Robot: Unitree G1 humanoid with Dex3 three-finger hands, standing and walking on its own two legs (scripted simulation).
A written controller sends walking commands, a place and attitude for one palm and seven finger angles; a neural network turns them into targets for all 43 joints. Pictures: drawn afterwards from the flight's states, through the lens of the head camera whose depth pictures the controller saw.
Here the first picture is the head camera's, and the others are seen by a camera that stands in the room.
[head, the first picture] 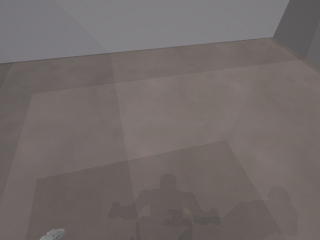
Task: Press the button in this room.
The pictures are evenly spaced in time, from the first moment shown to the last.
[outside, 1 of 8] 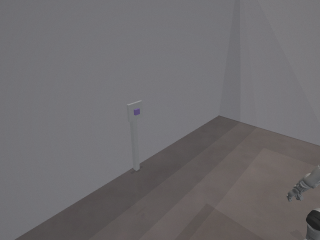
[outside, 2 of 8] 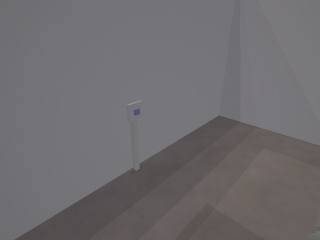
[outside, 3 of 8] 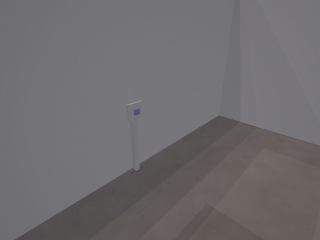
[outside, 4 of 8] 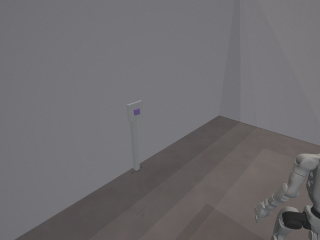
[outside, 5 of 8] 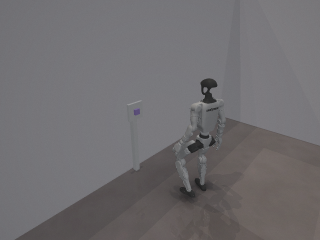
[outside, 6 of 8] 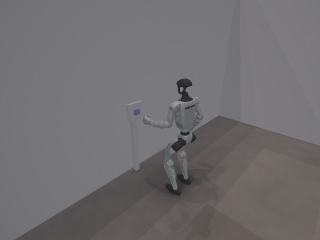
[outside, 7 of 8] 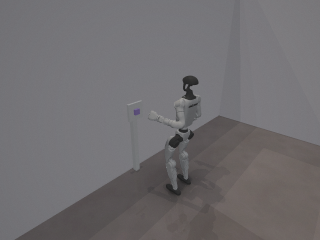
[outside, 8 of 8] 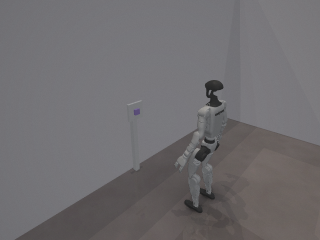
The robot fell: no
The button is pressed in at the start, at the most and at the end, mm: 0 13 0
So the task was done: yes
